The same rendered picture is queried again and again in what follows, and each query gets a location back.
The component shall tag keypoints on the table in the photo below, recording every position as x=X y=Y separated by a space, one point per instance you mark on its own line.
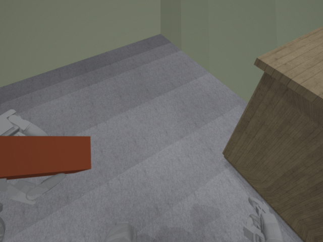
x=277 y=145

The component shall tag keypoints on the robot left thigh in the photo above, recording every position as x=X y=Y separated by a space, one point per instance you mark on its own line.
x=122 y=233

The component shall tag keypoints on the robot left hand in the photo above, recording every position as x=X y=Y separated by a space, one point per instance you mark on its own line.
x=11 y=124

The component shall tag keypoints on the sponge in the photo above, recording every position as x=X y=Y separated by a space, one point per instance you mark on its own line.
x=34 y=156

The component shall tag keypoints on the robot right hand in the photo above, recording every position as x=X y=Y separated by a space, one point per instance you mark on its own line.
x=266 y=227

